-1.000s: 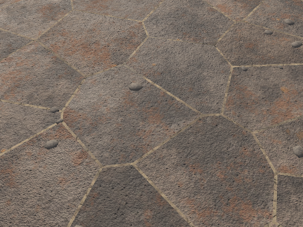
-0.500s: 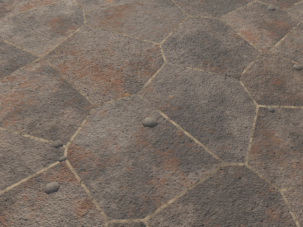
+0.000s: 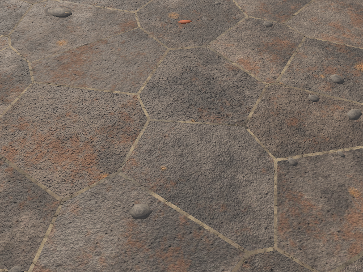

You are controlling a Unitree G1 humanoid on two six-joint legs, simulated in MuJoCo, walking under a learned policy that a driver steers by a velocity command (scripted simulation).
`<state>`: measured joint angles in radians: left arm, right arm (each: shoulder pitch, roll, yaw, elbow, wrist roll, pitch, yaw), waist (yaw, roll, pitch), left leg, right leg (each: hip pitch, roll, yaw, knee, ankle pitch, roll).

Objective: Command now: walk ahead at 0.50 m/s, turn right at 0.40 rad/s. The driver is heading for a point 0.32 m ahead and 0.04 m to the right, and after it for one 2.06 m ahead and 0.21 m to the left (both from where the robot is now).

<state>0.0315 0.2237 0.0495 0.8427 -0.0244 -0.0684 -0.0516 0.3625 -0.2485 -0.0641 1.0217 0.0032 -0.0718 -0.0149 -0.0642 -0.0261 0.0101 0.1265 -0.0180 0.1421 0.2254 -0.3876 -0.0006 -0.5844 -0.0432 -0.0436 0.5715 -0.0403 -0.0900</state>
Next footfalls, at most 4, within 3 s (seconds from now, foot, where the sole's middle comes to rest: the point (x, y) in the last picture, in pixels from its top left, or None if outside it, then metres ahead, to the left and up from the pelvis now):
0.04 right None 0.20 -0.11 -0.76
0.52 left None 0.42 0.06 -0.76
0.94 right None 0.39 -0.16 -0.76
1.34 left None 0.31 0.08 -0.76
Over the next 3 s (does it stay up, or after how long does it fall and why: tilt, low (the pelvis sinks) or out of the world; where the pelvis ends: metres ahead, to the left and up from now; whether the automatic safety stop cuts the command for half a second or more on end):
stays up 0.62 -0.07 0.01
